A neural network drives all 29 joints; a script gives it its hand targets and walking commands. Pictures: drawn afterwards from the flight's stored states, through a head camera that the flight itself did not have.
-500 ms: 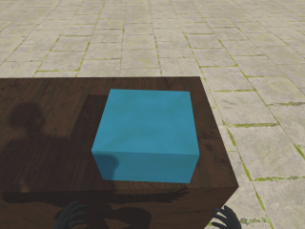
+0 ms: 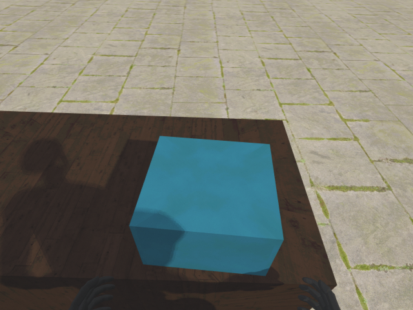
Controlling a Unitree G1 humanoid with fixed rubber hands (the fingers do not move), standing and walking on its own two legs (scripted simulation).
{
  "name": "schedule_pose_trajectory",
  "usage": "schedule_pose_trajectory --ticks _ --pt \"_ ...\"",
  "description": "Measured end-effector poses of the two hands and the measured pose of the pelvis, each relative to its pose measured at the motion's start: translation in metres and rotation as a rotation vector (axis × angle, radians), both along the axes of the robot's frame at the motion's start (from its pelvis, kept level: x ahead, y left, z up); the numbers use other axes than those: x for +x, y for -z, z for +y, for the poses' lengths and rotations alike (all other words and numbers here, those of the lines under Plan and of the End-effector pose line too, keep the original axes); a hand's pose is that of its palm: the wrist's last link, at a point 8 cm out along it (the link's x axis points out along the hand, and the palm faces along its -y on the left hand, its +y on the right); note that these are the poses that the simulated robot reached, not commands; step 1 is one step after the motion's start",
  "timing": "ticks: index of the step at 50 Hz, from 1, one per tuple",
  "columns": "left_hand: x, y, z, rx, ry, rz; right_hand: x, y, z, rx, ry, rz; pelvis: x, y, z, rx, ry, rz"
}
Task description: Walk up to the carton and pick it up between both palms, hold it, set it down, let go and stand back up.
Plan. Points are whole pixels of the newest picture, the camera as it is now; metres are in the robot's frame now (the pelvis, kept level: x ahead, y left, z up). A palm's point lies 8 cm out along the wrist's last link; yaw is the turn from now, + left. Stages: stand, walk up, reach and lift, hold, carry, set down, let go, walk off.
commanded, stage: reach and lift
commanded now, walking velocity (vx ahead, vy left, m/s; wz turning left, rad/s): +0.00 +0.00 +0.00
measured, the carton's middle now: (209, 201) +0.42 +0.03 -0.06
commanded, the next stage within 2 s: none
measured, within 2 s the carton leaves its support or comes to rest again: neither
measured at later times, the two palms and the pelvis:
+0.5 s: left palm out of the picture +0.15 +0.25 -0.02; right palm out of the picture +0.18 -0.20 -0.02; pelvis +0.00 -0.01 +0.00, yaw +1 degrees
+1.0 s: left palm (75, 258) +0.23 +0.27 +0.01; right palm (334, 269) +0.23 -0.21 +0.02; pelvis -0.03 -0.01 +0.00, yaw +1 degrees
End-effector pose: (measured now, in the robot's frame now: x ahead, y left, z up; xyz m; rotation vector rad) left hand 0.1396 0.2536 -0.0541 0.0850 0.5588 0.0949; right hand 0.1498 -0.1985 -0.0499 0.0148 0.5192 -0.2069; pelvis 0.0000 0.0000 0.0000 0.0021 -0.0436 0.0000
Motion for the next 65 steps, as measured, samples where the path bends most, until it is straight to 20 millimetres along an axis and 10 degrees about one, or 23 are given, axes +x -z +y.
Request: schedule_pose_trajectory --ticks 37,65 --pt "0.026 -0.042 0.003 -0.026 -0.016 -0.256 0.034 -0.047 -0.004 -0.028 -0.003 -0.224 -0.013 0.002 -0.010 0.009 -0.022 -0.043" --pt "0.157 -0.097 -0.001 -0.049 0.043 -0.295 0.133 -0.093 -0.001 0.003 -0.004 -0.262 -0.013 -0.003 -0.002 -0.004 -0.009 0.027"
